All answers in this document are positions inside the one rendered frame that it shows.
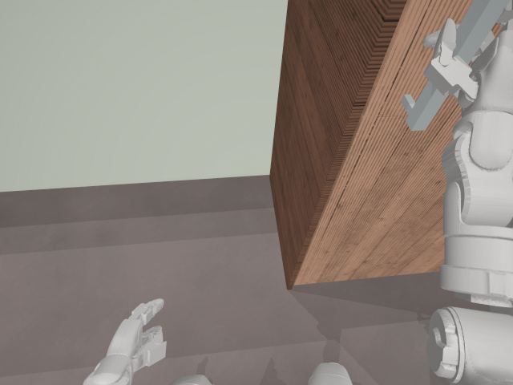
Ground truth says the right robot hand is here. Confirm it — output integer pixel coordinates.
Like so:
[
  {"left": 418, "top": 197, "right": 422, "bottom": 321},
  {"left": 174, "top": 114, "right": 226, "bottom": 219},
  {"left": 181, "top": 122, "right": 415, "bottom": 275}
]
[{"left": 422, "top": 0, "right": 513, "bottom": 118}]

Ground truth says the left robot hand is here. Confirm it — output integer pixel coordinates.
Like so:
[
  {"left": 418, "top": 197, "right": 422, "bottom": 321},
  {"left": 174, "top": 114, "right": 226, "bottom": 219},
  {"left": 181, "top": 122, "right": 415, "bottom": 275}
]
[{"left": 106, "top": 298, "right": 167, "bottom": 375}]

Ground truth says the robot right upper arm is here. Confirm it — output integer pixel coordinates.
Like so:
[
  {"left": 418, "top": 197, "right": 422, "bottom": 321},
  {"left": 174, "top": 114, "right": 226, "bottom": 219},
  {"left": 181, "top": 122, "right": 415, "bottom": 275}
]
[{"left": 426, "top": 306, "right": 513, "bottom": 385}]

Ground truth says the wardrobe door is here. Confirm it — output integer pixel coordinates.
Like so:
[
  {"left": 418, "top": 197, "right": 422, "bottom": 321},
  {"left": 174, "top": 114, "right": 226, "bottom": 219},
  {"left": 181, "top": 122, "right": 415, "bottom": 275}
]
[{"left": 294, "top": 0, "right": 503, "bottom": 285}]

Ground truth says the right robot thigh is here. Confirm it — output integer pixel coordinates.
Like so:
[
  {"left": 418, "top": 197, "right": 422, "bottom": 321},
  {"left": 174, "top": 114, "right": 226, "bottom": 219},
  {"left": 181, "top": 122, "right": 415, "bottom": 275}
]
[{"left": 308, "top": 363, "right": 353, "bottom": 385}]

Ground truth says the handle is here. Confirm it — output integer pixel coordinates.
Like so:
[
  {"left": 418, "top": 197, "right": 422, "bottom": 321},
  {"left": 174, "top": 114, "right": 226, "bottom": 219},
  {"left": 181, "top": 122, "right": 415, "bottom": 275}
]
[{"left": 401, "top": 0, "right": 510, "bottom": 131}]

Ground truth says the right robot forearm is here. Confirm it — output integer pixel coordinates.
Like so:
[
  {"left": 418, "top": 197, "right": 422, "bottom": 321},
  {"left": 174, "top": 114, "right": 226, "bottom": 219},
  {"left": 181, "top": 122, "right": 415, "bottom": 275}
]
[{"left": 440, "top": 110, "right": 513, "bottom": 316}]

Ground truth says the left robot forearm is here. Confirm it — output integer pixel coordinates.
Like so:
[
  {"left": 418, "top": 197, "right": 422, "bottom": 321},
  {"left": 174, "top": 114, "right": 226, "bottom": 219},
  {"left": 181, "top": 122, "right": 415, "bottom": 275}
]
[{"left": 83, "top": 354, "right": 133, "bottom": 385}]

